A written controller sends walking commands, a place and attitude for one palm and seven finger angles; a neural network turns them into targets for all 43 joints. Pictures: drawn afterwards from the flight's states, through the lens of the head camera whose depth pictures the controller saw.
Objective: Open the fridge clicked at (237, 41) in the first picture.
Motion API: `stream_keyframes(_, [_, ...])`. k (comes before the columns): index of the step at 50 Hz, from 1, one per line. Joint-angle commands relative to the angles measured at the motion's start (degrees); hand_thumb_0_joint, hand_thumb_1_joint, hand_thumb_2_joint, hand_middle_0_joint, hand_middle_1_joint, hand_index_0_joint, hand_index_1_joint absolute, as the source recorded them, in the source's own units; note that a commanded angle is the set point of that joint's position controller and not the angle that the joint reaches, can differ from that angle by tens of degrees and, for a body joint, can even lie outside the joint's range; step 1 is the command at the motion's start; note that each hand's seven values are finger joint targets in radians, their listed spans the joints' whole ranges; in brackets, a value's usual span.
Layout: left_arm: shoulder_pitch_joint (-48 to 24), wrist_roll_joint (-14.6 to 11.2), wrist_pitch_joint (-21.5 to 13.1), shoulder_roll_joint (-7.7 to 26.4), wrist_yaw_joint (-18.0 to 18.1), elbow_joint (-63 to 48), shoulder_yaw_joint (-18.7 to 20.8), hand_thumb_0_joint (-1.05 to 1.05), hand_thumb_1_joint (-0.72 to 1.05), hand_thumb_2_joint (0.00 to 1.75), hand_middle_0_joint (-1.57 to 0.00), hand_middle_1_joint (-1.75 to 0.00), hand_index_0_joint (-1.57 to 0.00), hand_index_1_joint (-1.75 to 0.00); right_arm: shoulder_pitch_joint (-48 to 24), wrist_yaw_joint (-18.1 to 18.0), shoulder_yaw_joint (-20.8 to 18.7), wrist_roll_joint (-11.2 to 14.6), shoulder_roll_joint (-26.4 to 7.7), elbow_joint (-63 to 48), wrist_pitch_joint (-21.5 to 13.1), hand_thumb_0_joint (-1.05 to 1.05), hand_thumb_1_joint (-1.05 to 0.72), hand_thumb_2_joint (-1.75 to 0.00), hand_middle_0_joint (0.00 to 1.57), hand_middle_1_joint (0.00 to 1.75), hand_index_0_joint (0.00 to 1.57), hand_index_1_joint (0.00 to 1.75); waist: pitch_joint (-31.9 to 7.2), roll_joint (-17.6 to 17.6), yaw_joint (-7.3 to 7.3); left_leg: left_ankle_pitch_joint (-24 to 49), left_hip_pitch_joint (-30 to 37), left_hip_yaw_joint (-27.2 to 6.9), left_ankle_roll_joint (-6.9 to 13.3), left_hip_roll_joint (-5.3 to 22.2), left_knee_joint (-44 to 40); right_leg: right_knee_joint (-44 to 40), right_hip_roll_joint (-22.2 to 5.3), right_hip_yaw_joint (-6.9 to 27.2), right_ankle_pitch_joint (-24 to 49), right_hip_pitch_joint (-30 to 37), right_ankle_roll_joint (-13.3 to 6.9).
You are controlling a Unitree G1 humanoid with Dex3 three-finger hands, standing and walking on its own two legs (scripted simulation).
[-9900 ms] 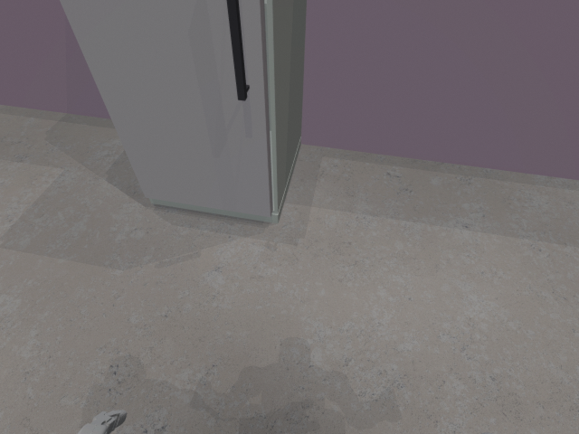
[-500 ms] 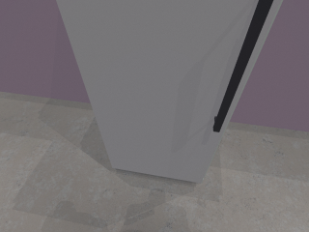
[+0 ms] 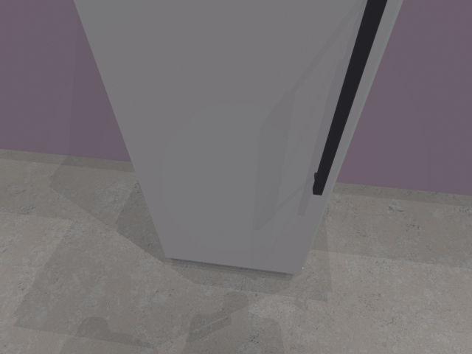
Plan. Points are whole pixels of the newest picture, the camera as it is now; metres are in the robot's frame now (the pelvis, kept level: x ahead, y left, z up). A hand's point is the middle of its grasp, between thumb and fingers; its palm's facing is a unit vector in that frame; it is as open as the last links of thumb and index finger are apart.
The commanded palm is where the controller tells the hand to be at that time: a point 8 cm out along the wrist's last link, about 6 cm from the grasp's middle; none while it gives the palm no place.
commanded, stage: come to a stop and stand still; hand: right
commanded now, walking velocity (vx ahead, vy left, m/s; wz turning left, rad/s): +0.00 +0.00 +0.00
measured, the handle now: (338, 113) +0.56 -0.18 +0.14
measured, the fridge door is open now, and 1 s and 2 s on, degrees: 0 0 0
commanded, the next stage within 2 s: look again from close up in 0.44 s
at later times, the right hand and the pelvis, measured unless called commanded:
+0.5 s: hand out of the picture -0.03 -0.17 -0.18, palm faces +0.04 +0.99 -0.16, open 7.4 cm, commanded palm none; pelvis -0.01 -0.01 +0.00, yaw +0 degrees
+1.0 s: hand out of the picture -0.01 -0.17 -0.18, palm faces +0.02 +0.99 -0.16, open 7.4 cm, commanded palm none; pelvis +0.00 -0.01 +0.00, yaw +1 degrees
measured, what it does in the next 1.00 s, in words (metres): stands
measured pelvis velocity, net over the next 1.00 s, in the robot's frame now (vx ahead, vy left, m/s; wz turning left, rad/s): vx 0.00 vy -0.01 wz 0.01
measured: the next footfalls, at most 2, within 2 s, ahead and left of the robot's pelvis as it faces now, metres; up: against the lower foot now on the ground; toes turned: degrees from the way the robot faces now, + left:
none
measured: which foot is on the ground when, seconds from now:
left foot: down 0.00-1.00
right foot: down 0.00-1.00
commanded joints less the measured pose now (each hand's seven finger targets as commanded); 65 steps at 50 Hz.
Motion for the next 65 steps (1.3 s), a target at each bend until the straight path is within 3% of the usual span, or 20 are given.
stream_keyframes(1, [2.86,0.09,-0.73,5.47,0.49,-1.73,0.89,0.0,0.9,0.9,-0.2,-0.3,-0.2,-0.3,3.19,-0.28,-1.12,0.07,-5.24,-1.94,-1.02,0.0,-0.9,-0.9,0.2,0.3,0.2,0.3,5.03,-1.66,0.14,-3.51,-2.94,-6.25,1.76,5.34,-7.29,-7.18,-4.03,5.18,-3.8,-4.18,-0.85])
stream_keyframes(10, [3.46,0.11,-0.68,5.15,0.47,-1.39,1.2,0.0,0.9,0.9,-0.2,-0.3,-0.2,-0.3,4.04,-0.35,-1.09,-0.12,-4.21,-1.6,-0.91,0.0,-0.9,-0.9,0.2,0.3,0.2,0.3,4.91,-0.57,-0.01,-3.69,-3.11,-5.95,1.63,5.1,-6.66,-8.44,-4.55,6.13,-6.46,-5.19,-1.2])
stream_keyframes(14, [3.24,0.24,-0.65,5.22,0.43,-1.52,1.32,0.0,0.9,0.9,-0.2,-0.3,-0.2,-0.3,4.55,-0.29,-1.2,-0.13,-3.93,-1.72,-0.83,0.0,-0.9,-0.9,0.2,0.3,0.2,0.3,5.54,-1.96,-0.19,-4.48,-3.52,-5.9,1.58,4.92,-6.3,-9.28,-4.5,6.61,-9.09,-6.63,-1.27])
stream_keyframes(24, [3.32,0.28,-0.69,5.01,0.33,-1.71,1.5,0.0,0.9,0.9,-0.2,-0.3,-0.2,-0.3,4.32,-0.27,-1.36,-0.22,-3.77,-2.13,-0.91,0.0,-0.9,-0.9,0.2,0.3,0.2,0.3,4.98,-0.92,-0.17,-4.31,-3.81,-6.1,1.64,5.06,-6.03,-9.16,-4.47,6.49,-8.72,-6.64,-1.37])
stream_keyframes(41, [2.45,0.05,-1.01,4.92,0.35,-1.22,1.33,0.0,0.9,0.9,-0.2,-0.3,-0.2,-0.3,3.59,-0.32,-1.13,-0.08,-4.03,-1.97,-1.22,0.0,-0.9,-0.9,0.2,0.3,0.2,0.3,2.97,-0.26,-0.08,1.08,-2.52,-6.16,1.49,5.59,-6.01,-7.34,-4.35,5.04,0.05,-2.84,-1.23])
stream_keyframes(59, [1.57,0.07,-1.06,5.58,0.46,-0.61,1.21,0.0,0.9,0.9,-0.2,-0.3,-0.2,-0.3,2.51,-0.2,-1.05,-0.01,-4.13,-1.38,-1.01,0.0,-0.9,-0.9,0.2,0.3,0.2,0.3,3.57,-1.48,-0.27,1.61,-1.58,-5.52,1.09,5.27,-6.19,-9.05,-4.79,5.51,-0.54,-2.09,-1.19])
stream_keyframes(65, [1.92,0.04,-1.08,5.54,0.44,-0.54,1.2,0.0,0.9,0.9,-0.2,-0.3,-0.2,-0.3,2.72,-0.22,-1.05,-0.13,-4.2,-1.32,-1.06,0.0,-0.9,-0.9,0.2,0.3,0.2,0.3,2.93,-0.48,-0.35,2.88,-0.78,-5.58,1.04,5.32,-6.33,-8.81,-4.8,5.24,0.86,-1.52,-1.28])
